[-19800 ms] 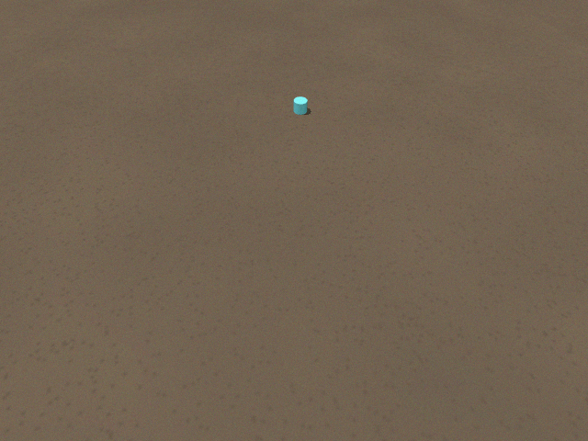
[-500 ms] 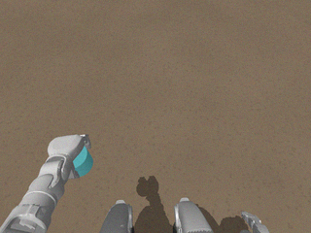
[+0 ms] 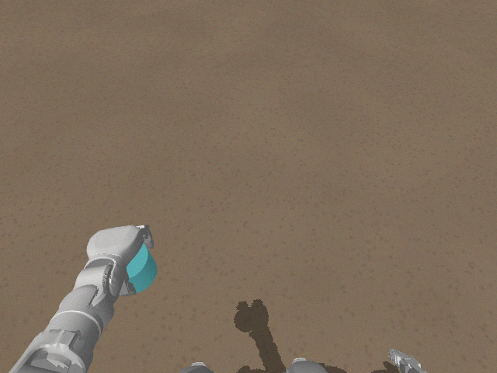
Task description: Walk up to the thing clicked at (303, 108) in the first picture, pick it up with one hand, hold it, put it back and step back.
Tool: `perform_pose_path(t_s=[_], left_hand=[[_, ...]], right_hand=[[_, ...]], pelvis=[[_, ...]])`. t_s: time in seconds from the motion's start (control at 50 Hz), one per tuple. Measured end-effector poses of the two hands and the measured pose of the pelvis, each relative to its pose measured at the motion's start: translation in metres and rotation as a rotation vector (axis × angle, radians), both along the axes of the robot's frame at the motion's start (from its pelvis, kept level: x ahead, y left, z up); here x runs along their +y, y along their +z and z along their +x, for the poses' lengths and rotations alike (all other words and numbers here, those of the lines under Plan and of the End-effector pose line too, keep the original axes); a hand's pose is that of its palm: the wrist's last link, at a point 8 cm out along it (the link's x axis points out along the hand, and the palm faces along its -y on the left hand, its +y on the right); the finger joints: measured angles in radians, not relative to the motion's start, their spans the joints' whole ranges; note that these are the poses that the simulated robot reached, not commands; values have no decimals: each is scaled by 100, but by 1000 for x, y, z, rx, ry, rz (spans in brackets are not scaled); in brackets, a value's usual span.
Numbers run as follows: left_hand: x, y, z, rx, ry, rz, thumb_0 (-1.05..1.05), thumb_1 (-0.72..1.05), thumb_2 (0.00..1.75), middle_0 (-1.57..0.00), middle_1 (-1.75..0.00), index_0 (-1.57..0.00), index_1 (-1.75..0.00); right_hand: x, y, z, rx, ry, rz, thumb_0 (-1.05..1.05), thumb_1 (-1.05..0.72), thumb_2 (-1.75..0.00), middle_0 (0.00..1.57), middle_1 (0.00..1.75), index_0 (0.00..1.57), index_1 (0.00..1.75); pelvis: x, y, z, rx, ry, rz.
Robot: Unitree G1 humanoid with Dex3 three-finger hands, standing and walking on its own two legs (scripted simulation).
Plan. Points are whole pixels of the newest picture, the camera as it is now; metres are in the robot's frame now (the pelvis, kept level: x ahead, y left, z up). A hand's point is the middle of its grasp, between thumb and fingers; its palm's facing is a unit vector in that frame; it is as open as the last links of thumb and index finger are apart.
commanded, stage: hold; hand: left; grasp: from above
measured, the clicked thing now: (131, 266) +0.33 +0.22 -0.10
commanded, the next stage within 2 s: crouch in 1.86 s
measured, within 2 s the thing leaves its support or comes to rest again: neither
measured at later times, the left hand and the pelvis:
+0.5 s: hand (119, 257) +0.32 +0.22 -0.04, palm faces -0.45 -0.06 -0.89, open 10.5 cm; pelvis +0.01 +0.00 +0.02, yaw -1 degrees
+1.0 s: hand (117, 263) +0.30 +0.21 -0.02, palm faces -0.45 -0.06 -0.89, open 10.6 cm; pelvis +0.00 +0.00 +0.03, yaw -1 degrees
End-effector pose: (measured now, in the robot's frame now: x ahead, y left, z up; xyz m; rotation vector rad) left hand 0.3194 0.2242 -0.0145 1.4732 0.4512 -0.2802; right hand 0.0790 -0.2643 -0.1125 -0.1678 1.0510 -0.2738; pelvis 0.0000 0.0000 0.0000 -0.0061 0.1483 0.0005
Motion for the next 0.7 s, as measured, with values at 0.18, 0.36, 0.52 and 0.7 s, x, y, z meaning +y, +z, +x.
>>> perform_pose_path(t_s=[0.18,0.36,0.52,0.7], left_hand=[[1,19,9,-13,-14,13,1,-11,69,-55,-77,-58,-76],[0,31,9,4,-28,8,1,-11,69,-55,-77,-58,-77],[-2,38,3,1,-45,15,1,-11,69,-55,-77,-58,-77],[-3,49,-2,-11,-38,12,1,-12,71,-55,-78,-58,-77]], right_hand=[[-3,12,15,-24,0,0,1,-91,-90,20,30,20,30],[-3,20,24,-49,1,8,1,-91,-90,20,30,20,30],[0,22,30,-59,13,22,1,-91,-90,20,30,20,30],[2,26,34,-75,20,36,1,-91,-90,20,30,20,30]], pelvis=[[0,10,8,-29,-2,3],[0,16,11,-55,-7,5],[0,19,10,-72,-10,7],[-2,22,7,-93,-10,9]])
